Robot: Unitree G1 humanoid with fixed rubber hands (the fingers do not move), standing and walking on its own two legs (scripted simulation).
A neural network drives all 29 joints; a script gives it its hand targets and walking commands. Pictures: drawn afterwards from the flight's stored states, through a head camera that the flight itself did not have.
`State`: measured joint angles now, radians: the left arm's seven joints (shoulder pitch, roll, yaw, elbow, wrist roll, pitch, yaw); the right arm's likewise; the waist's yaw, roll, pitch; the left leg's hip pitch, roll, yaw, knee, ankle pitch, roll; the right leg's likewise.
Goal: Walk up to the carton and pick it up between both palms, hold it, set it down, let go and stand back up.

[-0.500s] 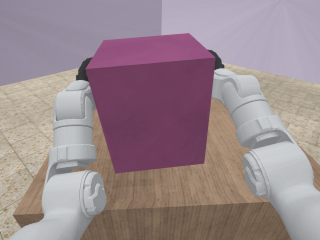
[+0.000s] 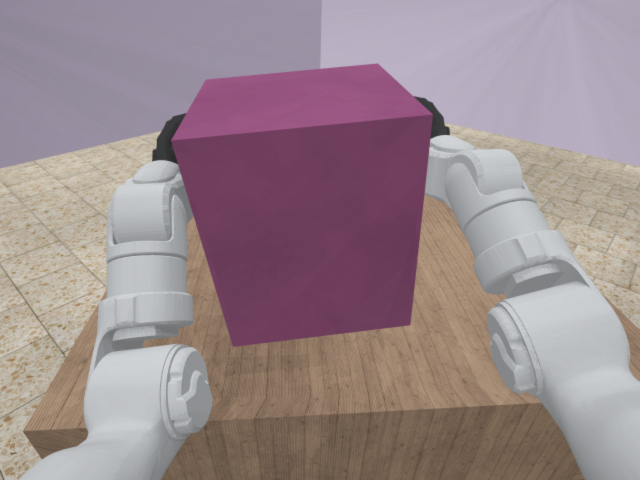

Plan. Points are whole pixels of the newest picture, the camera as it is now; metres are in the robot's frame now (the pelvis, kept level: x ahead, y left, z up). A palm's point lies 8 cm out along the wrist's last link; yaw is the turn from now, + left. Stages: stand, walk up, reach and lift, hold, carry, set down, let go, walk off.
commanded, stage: hold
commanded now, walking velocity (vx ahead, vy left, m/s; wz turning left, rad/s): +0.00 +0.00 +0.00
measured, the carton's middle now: (307, 201) +0.37 +0.00 +0.26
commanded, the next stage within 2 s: none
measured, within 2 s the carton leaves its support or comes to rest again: neither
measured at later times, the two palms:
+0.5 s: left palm (169, 176) +0.37 +0.16 +0.30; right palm (432, 156) +0.37 -0.14 +0.32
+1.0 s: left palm (170, 177) +0.37 +0.16 +0.29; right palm (432, 156) +0.37 -0.15 +0.32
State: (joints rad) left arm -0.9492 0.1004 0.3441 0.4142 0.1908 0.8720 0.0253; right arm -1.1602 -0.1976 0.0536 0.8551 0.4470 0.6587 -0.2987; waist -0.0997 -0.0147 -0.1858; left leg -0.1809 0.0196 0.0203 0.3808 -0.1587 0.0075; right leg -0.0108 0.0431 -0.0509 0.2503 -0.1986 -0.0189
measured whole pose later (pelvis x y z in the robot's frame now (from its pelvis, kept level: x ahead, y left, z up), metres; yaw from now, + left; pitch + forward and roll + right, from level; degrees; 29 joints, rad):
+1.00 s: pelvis +0.00 +0.00 +0.00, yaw +0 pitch -3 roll -1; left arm -0.95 0.10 0.35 0.41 0.19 0.87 0.02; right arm -1.15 -0.19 0.05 0.84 0.44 0.67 -0.31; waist -0.10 -0.01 -0.18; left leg -0.17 0.02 0.02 0.39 -0.16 0.00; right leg 0.00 0.05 -0.05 0.25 -0.20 -0.02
